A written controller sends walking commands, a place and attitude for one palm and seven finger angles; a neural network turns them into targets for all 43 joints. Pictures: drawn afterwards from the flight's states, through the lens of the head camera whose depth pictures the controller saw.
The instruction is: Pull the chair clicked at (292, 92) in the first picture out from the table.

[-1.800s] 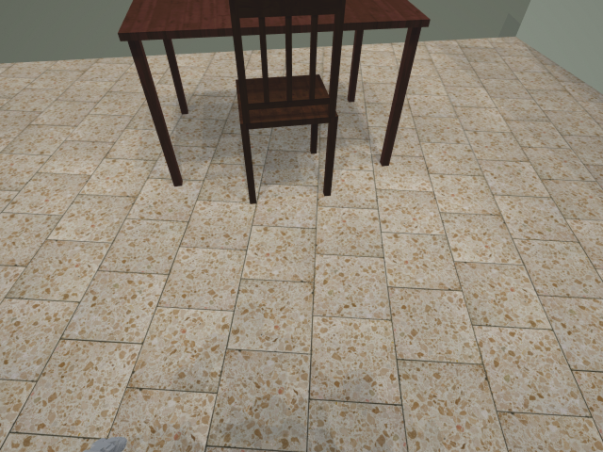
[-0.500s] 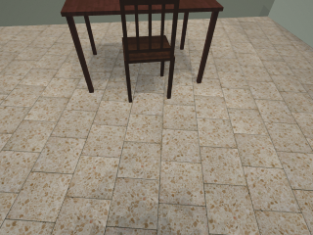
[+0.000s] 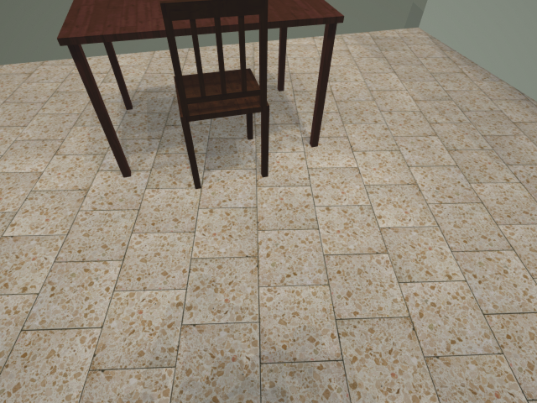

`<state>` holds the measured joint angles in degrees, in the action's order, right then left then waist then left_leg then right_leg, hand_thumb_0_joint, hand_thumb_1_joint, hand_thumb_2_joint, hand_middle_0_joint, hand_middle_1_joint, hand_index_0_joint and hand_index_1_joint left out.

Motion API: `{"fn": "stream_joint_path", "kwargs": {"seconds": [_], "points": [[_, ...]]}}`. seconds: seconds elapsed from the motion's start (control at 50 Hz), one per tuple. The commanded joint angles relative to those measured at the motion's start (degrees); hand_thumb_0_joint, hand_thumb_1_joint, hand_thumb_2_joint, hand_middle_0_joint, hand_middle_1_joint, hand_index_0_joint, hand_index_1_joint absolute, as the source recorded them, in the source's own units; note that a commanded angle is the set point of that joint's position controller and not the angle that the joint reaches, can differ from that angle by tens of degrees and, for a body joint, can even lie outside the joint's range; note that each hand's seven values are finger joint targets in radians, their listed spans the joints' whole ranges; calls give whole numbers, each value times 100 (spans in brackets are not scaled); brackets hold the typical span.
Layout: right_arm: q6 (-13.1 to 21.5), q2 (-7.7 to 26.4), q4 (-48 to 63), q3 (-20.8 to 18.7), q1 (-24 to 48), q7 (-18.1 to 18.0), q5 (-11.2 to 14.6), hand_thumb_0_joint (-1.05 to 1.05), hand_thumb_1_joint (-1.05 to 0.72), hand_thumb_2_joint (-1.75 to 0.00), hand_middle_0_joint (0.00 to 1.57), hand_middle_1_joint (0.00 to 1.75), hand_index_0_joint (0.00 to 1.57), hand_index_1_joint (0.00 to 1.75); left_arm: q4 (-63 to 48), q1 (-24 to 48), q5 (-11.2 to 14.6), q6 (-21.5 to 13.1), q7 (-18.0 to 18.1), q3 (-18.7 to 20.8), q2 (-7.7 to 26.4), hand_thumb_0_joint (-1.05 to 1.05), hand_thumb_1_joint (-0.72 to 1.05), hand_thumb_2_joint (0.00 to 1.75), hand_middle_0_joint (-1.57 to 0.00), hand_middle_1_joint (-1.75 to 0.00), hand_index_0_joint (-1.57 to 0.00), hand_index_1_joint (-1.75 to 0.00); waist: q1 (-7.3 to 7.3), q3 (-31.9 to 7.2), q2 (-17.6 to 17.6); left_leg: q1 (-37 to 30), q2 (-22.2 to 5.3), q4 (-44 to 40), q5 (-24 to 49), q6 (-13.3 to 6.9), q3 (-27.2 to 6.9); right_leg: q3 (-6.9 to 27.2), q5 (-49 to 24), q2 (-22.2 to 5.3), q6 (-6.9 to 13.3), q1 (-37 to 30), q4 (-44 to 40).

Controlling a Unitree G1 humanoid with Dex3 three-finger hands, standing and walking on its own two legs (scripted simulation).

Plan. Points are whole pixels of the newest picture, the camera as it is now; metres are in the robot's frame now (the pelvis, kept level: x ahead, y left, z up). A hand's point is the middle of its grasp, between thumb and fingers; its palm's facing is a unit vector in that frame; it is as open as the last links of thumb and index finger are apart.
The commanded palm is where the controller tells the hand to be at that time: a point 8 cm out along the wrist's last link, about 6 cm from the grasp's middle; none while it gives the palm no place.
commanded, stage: walk to a spot facing it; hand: left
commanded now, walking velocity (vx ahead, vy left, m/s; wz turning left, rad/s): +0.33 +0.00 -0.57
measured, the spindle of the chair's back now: (220, 57) +1.33 +0.31 -0.08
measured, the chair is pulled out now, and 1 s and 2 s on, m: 0.00 0.00 0.00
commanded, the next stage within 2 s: turn to face it in 1.76 s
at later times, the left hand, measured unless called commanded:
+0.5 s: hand out of the picture +0.14 +0.17 -0.17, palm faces -0.08 -0.98 -0.17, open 7.3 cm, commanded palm none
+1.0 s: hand (234, 226) +0.54 +0.13 -0.16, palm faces -0.42 -0.90 -0.14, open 7.3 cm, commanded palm none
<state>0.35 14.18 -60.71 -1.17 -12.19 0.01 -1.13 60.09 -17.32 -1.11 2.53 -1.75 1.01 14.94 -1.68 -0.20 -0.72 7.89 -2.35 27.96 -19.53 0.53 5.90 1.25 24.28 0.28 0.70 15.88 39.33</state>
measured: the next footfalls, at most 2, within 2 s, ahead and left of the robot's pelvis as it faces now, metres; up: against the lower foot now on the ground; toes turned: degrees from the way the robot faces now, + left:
left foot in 0.56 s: +0.38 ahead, +0.08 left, +0.00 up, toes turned -6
right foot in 1.20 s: +0.54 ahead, -0.20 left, +0.00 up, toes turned -40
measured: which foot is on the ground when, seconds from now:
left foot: down 0.00-0.10, up 0.12-0.54, down 0.56-1.00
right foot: down 0.00-0.56, up 0.58-1.00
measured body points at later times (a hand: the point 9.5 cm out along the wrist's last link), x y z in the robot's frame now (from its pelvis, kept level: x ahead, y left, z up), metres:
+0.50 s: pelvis +0.18 +0.00 +0.00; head +0.21 +0.00 +0.45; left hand +0.15 +0.22 -0.16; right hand +0.28 -0.25 -0.13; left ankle +0.32 +0.09 -0.71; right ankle +0.03 -0.11 -0.73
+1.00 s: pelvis +0.39 +0.01 +0.01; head +0.41 +0.02 +0.46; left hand +0.57 +0.18 -0.15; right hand +0.22 -0.16 -0.13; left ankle +0.34 +0.09 -0.73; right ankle +0.41 -0.17 -0.66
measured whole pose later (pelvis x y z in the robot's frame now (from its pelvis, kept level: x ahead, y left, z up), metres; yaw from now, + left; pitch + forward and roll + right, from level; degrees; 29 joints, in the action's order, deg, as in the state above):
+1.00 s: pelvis +0.39 +0.01 +0.01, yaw -25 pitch +0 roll -1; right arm 4.7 8.0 -63.1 -2.1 -26.5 -1.7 -1.0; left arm 56.4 -9.7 -2.0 2.3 -2.0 4.4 11.2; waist 2.0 1.9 -2.3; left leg -0.1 -1.6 18.0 -18.1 -2.7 19.5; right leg -3.3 4.8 -6.4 -1.1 37.0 56.5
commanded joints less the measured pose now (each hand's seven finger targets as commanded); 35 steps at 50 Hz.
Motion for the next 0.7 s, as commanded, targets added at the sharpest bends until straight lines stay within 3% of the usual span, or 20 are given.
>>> {"fn": "stream_joint_path", "kwargs": {"seconds": [0.0, 0.04, 0.06, 0.08, 0.1, 0.12, 0.14, 0.2, 0.3, 0.38, 0.42, 0.46, 0.48, 0.5, 0.52, 0.54, 0.56, 0.58, 0.62, 0.68], "points": [[196, 1250, 330, -351, -201, -92, -25, 0, -90, -90, 20, 30, 20, 30, -785, 566, -12, -304, -66, 228, 409, 0, 90, 90, -20, -30, -20, -30, 219, 573, 797, -329, -1872, -1108, 245, -958, -1251, -263, 401, -355, -5, 1216, 298], [191, 1103, 390, -322, 80, -87, -27, 0, -90, -90, 20, 30, 20, 30, -465, -468, -29, -353, -75, 274, 298, 0, 90, 90, -20, -30, -20, -30, -275, 212, 451, 539, -1331, 299, 419, -507, -311, -628, -575, -100, 43, -537, -853], [190, 782, 515, -252, 139, -41, 30, 0, -90, -90, 20, 30, 20, 30, -211, -1239, -68, -438, -19, 377, 738, 0, 90, 90, -20, -30, -20, -30, -588, -49, -856, 1679, -724, 2073, -5, -157, 326, 508, -333, -667, 291, -1713, -1784], [222, 365, 870, -133, 499, 16, 44, 0, -90, -90, 20, 30, 20, 30, -69, -1831, -36, -512, 106, 500, 1380, 0, 90, 90, -20, -30, -20, -30, -726, 95, -2412, 3364, -1, 3725, -1447, 117, 406, 3155, -642, -2074, 825, -2119, -2714], [268, 577, 997, -171, 763, 9, 8, 0, -90, -90, 20, 30, 20, 30, -80, -1963, 44, -509, 212, 476, 1252, 0, 90, 90, -20, -30, -20, -30, -715, 32, -1498, 3573, -177, 4091, -1219, 14, -356, 3439, -1057, -2178, 1109, -2217, -2746], [302, 576, 927, -216, 763, 16, 33, 0, -90, -90, 20, 30, 20, 30, -154, -1581, 42, -533, 221, 439, 1057, 0, 90, 90, -20, -30, -20, -30, -525, 235, -966, 3554, -423, 4140, -653, -31, -504, 2990, -960, -2017, 1217, -1926, -2660], [311, 508, 885, -207, 842, 25, 22, 0, -90, -90, 20, 30, 20, 30, -219, -1334, 27, -547, 209, 397, 901, 0, 90, 90, -20, -30, -20, -30, -432, 411, -649, 3531, -511, 4202, -426, 17, -477, 2887, -899, -1920, 1279, -1564, -2668], [238, 284, 720, -227, 569, 63, -32, 0, -90, -90, 20, 30, 20, 30, -306, -940, -24, -623, 226, 308, 542, 0, 90, 90, -20, -30, -20, -30, -57, 523, -29, 3129, -559, 3797, 150, 158, -418, 1940, -1742, -1574, 1154, -1005, -2649], [170, 88, 868, -241, 622, 129, 2, 0, -90, -90, 20, 30, 20, 30, -156, -1062, -27, -704, 253, 290, 452, 0, 90, 90, -20, -30, -20, -30, 49, 461, -433, 3241, -482, 3164, 805, 271, -270, 1246, -2583, -1220, 1020, -1163, -2663], [235, -12, 1118, -211, 1099, 179, 19, 0, -90, -90, 20, 30, 20, 30, -58, -1159, -50, -691, 298, 288, 387, 0, 90, 90, -20, -30, -20, -30, -102, 501, -749, 3108, -383, 2156, 963, 211, -100, 1033, -3041, -1092, 885, -1465, -2531], [282, -50, 1185, -181, 1246, 185, 35, 0, -90, -90, 20, 30, 20, 30, -78, -1111, -53, -665, 314, 300, 405, 0, 90, 90, -20, -30, -20, -30, -139, 548, -735, 2502, -271, 1455, 877, 122, -19, 988, -3350, -1082, 797, -1291, -2418], [334, 22, 1100, -212, 846, 134, 40, 0, -90, -90, 20, 30, 20, 30, -101, -956, -43, -661, 320, 342, 500, 0, 90, 90, -20, -30, -20, -30, 76, 392, -736, 1565, -44, 907, 760, -1, 99, 962, -4154, -1055, 758, -1160, -1932], [360, 135, 870, -257, 167, 80, 22, 0, -90, -90, 20, 30, 20, 30, -107, -802, -34, -659, 317, 360, 514, 0, 90, 90, -20, -30, -20, -30, 381, 110, -703, 698, 81, 537, 1011, -53, 160, 784, -4353, -905, 655, -957, -1344], [380, 370, 604, -318, -702, 7, -4, 0, -90, -90, 20, 30, 20, 30, -154, -760, -2, -663, 308, 379, 435, 0, 90, 90, -20, -30, -20, -30, 703, -279, -467, -503, -44, 288, 1207, -121, -66, 712, -4075, -705, 518, -465, -347], [393, 996, 409, -475, -1536, -61, -82, 0, -90, -90, 20, 30, 20, 30, -224, -948, 61, -640, 250, 388, 194, 0, 90, 90, -20, -30, -20, -30, 968, -1033, 720, -1855, -1174, 108, 982, -408, -1390, 267, -2308, -143, 295, 438, 1189], [390, 1446, 340, -545, -1910, -69, -93, 0, -90, -90, 20, 30, 20, 30, -318, -1225, 99, -639, 188, 334, -82, 0, 90, 90, -20, -30, -20, -30, 823, -1453, 2149, -2409, -2659, -861, 814, -883, -3482, -85, 832, 440, 111, 1569, 3135], [328, 1229, 416, -477, -1556, -74, -29, 0, -90, -90, 20, 30, 20, 30, -402, -816, 45, -641, 212, 342, 85, 0, 90, 90, -20, -30, -20, -30, 769, -954, 1342, -1603, -2778, -1328, 145, -1097, -3689, 339, 706, 70, 222, 1780, 3752], [333, 917, 515, -429, -1028, -91, -21, 0, -90, -90, 20, 30, 20, 30, -432, -569, 39, -599, 197, 318, 27, 0, 90, 90, -20, -30, -20, -30, 556, -371, 1149, -914, -2587, -1515, -305, -1010, -3280, 285, 204, -204, 179, 2023, 4052], [422, 235, 606, -237, -510, -85, -32, 0, -90, -90, 20, 30, 20, 30, -387, -238, -61, -503, 82, 379, -29, 0, 90, 90, -20, -30, -20, -30, 276, 494, 700, 478, -2055, -1700, -140, -693, -2027, 190, -592, -550, 109, 1816, 3861], [524, 0, 456, -188, -507, -118, -2, 0, -90, -90, 20, 30, 20, 30, -301, -536, -90, -291, 25, 354, -289, 0, 90, 90, -20, -30, -20, -30, -44, 410, 723, 900, -1573, -1700, 601, -456, -762, 33, -1109, -573, 28, 1440, 3456]]}}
